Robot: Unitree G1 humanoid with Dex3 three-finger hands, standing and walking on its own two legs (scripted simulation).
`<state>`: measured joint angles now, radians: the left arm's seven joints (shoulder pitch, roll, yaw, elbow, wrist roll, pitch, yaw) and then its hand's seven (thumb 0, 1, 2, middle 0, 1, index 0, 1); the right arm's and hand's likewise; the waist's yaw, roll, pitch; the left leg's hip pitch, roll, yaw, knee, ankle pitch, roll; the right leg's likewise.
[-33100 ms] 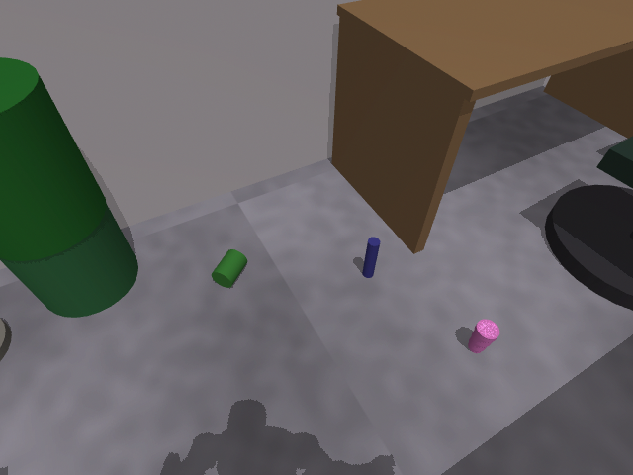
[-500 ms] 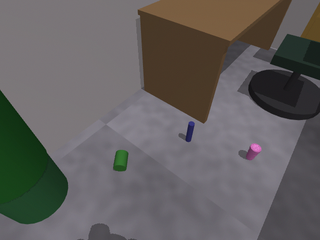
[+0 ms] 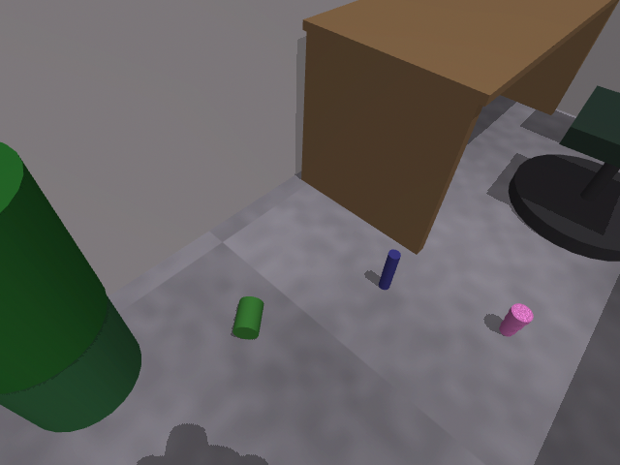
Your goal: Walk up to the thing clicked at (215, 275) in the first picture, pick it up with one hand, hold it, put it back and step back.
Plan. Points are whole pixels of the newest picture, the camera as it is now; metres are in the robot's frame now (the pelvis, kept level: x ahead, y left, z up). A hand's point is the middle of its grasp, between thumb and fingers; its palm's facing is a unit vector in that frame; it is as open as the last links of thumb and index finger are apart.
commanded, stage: walk up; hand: left
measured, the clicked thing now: (248, 317) +0.71 +0.21 -0.73
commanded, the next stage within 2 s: none
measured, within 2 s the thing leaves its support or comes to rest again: neither
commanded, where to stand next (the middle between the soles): +0.33 -0.03 m, yaw -1 degrees
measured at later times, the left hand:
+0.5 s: hand (157, 378) +0.28 +0.25 -0.13, palm faces -0.10 -0.91 -0.40, open 7.4 cm
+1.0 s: hand (182, 352) +0.34 +0.23 -0.17, palm faces -0.05 -0.93 -0.36, open 7.4 cm
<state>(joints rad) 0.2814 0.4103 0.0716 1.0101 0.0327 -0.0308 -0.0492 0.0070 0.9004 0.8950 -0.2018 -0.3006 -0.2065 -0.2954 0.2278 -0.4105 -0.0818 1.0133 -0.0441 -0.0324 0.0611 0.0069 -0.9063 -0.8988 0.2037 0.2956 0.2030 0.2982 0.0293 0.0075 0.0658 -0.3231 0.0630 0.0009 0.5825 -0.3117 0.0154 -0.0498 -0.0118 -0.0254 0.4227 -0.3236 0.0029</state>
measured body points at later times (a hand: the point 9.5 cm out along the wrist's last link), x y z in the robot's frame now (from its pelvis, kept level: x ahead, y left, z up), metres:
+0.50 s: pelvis +0.16 -0.02 -0.01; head +0.19 -0.04 +0.43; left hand +0.28 +0.30 -0.11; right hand +0.17 -0.34 -0.14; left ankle +0.08 +0.12 -0.71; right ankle +0.23 -0.14 -0.74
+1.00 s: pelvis +0.23 -0.03 -0.02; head +0.28 -0.02 +0.42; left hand +0.34 +0.28 -0.15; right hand +0.33 -0.34 -0.13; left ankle +0.30 +0.10 -0.74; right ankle +0.21 -0.15 -0.74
